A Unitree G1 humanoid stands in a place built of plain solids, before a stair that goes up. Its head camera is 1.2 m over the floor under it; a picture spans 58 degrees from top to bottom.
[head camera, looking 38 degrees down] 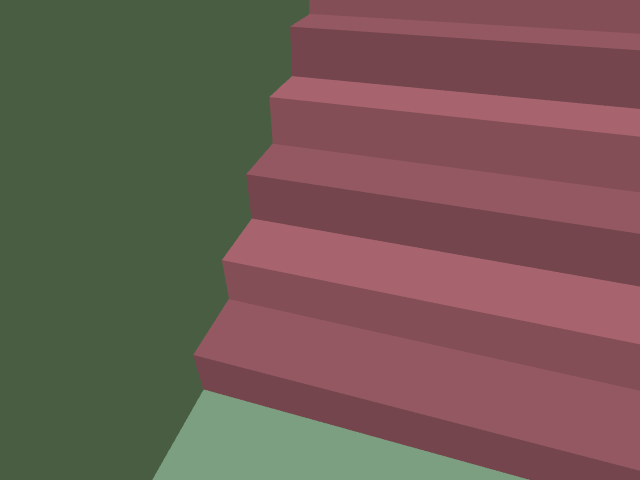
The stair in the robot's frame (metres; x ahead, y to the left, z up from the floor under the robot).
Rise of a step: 0.17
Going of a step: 0.23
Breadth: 1.21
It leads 16 degrees to the right of straight ahead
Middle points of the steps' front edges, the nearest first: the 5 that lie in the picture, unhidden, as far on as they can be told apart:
0.61 -0.22 0.17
0.83 -0.28 0.34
1.05 -0.35 0.51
1.27 -0.41 0.68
1.49 -0.47 0.86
